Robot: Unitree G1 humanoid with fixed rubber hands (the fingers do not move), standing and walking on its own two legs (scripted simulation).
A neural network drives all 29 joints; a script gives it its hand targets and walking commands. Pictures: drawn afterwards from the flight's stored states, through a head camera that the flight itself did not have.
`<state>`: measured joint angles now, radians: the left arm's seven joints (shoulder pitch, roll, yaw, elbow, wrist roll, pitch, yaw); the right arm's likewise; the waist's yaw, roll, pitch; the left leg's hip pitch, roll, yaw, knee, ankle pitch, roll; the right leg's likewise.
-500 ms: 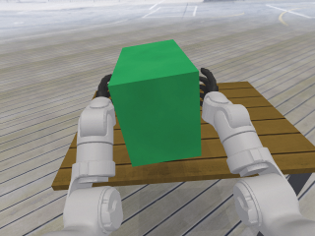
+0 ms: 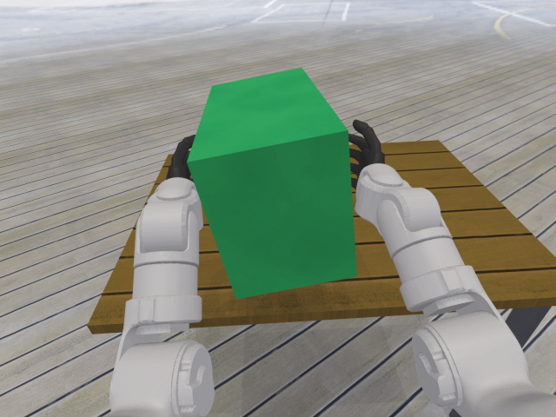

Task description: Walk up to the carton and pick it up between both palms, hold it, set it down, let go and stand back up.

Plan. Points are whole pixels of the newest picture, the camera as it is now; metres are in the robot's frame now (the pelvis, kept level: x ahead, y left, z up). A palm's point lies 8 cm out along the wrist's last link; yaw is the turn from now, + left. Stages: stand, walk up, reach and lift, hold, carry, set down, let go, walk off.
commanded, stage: hold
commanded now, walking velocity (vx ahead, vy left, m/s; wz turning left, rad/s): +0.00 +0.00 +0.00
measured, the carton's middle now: (273, 166) +0.44 -0.01 +0.22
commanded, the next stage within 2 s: none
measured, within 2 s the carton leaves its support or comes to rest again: neither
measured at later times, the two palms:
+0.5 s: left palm (180, 184) +0.38 +0.12 +0.24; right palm (367, 170) +0.37 -0.13 +0.24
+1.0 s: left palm (174, 190) +0.37 +0.13 +0.24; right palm (364, 172) +0.36 -0.13 +0.24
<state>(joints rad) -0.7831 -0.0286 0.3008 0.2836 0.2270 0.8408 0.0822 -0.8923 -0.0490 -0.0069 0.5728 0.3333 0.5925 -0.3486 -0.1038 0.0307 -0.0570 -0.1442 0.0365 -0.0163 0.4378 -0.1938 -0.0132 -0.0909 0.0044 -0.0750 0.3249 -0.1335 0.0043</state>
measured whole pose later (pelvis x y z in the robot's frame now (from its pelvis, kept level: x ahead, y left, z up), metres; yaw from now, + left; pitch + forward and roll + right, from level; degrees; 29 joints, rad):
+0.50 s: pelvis +0.01 +0.00 +0.00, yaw +0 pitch -6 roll -2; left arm -0.78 -0.03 0.30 0.26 0.22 0.86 0.08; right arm -0.88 -0.04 -0.01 0.54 0.34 0.61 -0.36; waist -0.10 0.03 -0.06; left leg -0.13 0.04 -0.03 0.44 -0.20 -0.02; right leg -0.08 0.01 -0.08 0.33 -0.15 0.00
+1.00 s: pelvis +0.00 +0.00 +0.00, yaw +0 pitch -7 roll -2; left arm -0.75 -0.04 0.30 0.22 0.24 0.86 0.07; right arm -0.87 -0.04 0.00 0.52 0.33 0.61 -0.36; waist -0.10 0.01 -0.05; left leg -0.12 0.03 -0.02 0.43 -0.20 -0.01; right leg -0.07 0.00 -0.07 0.33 -0.14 0.00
